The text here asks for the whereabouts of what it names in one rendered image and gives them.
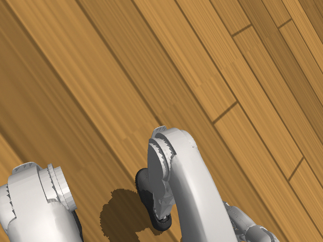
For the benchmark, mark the right robot foot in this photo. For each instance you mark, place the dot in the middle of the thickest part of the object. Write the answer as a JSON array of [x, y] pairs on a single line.
[[146, 195]]

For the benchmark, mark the right robot hand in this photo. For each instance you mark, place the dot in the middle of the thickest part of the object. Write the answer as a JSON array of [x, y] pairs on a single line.
[[239, 220]]

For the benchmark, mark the left robot foot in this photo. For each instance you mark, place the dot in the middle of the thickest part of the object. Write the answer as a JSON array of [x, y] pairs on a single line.
[[78, 224]]

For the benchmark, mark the right robot arm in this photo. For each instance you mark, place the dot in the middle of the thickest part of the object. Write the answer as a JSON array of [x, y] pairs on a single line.
[[258, 233]]

